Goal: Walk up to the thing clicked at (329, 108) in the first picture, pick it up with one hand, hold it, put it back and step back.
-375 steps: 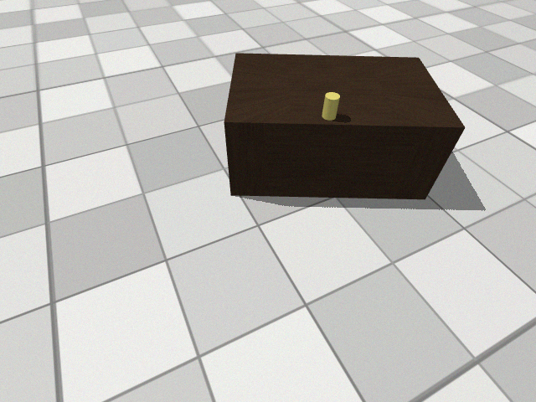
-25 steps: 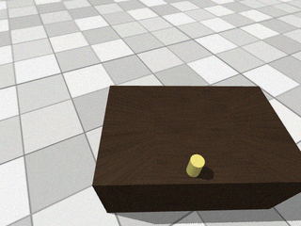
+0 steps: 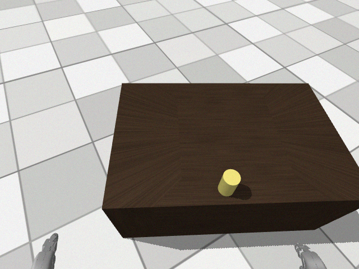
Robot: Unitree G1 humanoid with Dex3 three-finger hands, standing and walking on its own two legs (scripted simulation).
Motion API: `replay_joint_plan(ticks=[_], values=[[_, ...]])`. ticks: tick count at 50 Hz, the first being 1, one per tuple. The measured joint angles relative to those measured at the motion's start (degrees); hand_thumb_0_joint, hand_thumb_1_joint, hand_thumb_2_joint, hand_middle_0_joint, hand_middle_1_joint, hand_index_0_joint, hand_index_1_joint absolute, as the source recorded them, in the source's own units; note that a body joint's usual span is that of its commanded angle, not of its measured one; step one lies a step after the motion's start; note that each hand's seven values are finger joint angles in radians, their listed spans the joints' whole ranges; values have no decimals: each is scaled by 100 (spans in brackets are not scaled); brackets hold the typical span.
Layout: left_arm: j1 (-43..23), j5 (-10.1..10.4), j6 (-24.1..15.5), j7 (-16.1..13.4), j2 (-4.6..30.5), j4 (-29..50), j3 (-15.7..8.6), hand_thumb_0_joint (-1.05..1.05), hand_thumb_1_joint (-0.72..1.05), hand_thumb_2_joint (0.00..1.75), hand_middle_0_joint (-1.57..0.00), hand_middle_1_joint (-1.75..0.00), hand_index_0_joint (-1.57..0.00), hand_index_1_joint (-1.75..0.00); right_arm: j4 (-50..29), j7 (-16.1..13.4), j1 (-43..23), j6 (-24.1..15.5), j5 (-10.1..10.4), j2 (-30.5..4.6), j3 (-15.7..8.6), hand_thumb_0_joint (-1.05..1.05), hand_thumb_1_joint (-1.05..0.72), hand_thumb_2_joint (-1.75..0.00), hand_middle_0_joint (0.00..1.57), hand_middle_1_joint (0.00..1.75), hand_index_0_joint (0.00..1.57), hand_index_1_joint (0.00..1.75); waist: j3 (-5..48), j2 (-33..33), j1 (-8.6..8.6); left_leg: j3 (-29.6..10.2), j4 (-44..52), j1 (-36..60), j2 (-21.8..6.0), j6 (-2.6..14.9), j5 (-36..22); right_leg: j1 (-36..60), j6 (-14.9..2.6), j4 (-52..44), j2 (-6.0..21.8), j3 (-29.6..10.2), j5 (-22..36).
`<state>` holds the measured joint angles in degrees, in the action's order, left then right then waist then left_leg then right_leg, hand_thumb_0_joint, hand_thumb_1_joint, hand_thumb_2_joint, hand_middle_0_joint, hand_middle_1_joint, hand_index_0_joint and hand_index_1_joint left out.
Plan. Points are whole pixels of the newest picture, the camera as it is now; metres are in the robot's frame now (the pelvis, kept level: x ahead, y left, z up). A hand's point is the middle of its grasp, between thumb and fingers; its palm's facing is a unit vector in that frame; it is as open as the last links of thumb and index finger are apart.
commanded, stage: go down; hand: right
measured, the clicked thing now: (228, 183) +0.43 -0.18 -0.26
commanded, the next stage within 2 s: none
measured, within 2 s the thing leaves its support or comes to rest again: neither
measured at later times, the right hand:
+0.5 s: hand (290, 267) +0.16 -0.26 -0.11, palm faces +0.04 +0.95 -0.32, open 17.6 cm
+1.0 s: hand (307, 251) +0.19 -0.29 -0.08, palm faces +0.13 +0.94 -0.31, open 17.6 cm
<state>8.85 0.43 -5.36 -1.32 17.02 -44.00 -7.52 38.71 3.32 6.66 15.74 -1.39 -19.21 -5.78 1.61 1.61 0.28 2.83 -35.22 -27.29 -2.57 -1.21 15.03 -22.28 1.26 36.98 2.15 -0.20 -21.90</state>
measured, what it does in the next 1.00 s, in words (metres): stands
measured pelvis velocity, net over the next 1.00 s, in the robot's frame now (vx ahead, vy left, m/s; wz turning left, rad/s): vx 0.00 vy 0.00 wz -0.03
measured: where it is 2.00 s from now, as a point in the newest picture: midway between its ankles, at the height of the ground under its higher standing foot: outside the picture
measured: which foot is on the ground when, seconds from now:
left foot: down 0.00-1.00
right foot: down 0.00-1.00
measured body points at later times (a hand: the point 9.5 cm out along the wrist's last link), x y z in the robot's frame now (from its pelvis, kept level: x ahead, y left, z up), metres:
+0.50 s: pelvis +0.01 -0.01 -0.02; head +0.05 -0.01 +0.43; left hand +0.17 +0.27 -0.09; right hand +0.16 -0.31 -0.09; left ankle +0.03 +0.13 -0.72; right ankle -0.04 -0.13 -0.72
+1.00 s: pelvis +0.00 +0.00 -0.03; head +0.02 -0.01 +0.42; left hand +0.17 +0.25 -0.07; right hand +0.18 -0.34 -0.06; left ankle +0.02 +0.13 -0.72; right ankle -0.04 -0.13 -0.72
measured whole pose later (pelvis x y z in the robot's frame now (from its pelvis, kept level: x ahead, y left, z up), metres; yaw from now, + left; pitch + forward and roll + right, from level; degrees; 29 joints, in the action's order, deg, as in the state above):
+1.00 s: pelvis +0.00 +0.00 -0.03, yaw -2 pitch +9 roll +2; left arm 22.6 1.3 -7.7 -7.5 14.6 -16.4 -2.0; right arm 11.6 8.8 13.2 23.9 2.4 -24.3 -14.1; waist 7.1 0.8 0.2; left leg 4.2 -50.3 -36.8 -3.4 -1.5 22.5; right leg -32.9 1.2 53.4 1.8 -2.4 -29.7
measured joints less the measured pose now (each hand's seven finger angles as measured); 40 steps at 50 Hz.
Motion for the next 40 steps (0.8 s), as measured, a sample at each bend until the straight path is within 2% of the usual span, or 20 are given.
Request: replay_joint_plan(ticks=[5,11,22,40], values=[[170,-44,-146,-120,-26,347,2,0,-36,8,-6,-6,-7,-5,-538,-42,222,29,10,62,-37,0,37,-9,5,6,5,6,29,12,-9,-8,-313,-224,-25,-29,162,-233,-19,337,-16,-8,-180],[313,-60,-210,-222,-62,697,49,-1,-47,6,-7,-6,-7,-6,-1059,-52,440,248,55,70,-39,0,49,-5,4,5,5,6,214,26,-5,4,-550,-365,-39,-53,320,-396,-35,612,-21,-32,-357],[690,-2,-138,-233,-107,1328,87,-1,-52,5,-7,-5,-6,-5,-1908,66,832,747,108,-31,-98,0,56,-4,4,6,5,6,407,37,-13,38,-958,-631,-53,-66,557,-689,-37,1056,-20,-86,-607],[1246,72,-106,-435,-161,2333,235,-1,-54,6,-7,-5,-6,-6,-2906,324,1295,1055,248,-225,-443,0,58,-6,3,6,4,6,611,1,-11,78,-1463,-1024,-63,-42,775,-1092,-10,1557,-16,-154,-813]])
